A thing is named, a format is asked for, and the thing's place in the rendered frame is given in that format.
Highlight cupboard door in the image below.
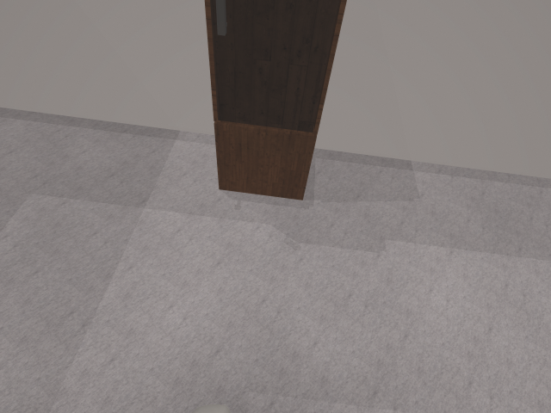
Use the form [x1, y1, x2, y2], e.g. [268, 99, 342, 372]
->
[210, 0, 340, 133]

